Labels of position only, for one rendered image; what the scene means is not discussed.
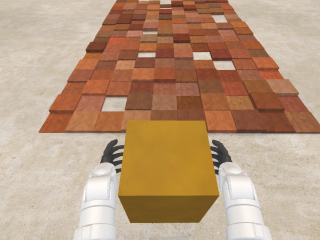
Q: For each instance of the right robot hand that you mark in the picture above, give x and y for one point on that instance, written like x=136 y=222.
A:
x=222 y=154

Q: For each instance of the robot left forearm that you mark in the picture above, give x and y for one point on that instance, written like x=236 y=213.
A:
x=97 y=213

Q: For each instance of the carton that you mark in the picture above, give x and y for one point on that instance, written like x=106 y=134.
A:
x=167 y=172

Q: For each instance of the left robot hand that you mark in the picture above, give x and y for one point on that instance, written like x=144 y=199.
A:
x=108 y=155

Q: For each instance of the robot right forearm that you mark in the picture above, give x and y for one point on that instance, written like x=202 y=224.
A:
x=243 y=212

